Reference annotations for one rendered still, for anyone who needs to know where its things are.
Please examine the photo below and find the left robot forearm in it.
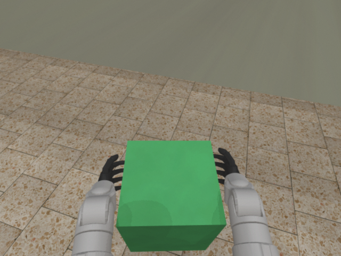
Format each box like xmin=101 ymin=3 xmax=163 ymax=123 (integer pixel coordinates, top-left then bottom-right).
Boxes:
xmin=71 ymin=180 xmax=116 ymax=256

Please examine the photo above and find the robot left hand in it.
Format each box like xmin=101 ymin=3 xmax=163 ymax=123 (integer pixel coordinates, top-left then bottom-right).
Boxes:
xmin=98 ymin=154 xmax=125 ymax=191

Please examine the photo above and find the carton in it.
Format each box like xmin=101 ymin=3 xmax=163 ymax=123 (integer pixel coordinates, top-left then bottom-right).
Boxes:
xmin=116 ymin=141 xmax=226 ymax=252

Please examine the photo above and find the robot right hand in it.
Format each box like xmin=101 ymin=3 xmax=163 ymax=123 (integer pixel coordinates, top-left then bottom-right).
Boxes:
xmin=213 ymin=148 xmax=239 ymax=185

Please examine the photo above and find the right robot forearm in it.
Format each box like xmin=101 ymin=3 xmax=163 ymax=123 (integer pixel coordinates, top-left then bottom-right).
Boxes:
xmin=224 ymin=173 xmax=279 ymax=256

